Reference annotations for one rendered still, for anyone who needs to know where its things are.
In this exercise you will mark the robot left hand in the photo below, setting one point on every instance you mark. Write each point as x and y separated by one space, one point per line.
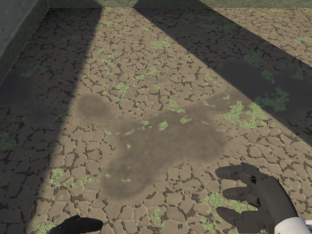
77 225

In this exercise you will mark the right robot forearm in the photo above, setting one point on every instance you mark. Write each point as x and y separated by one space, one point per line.
293 225

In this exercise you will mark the robot right hand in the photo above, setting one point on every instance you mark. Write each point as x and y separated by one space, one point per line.
263 192

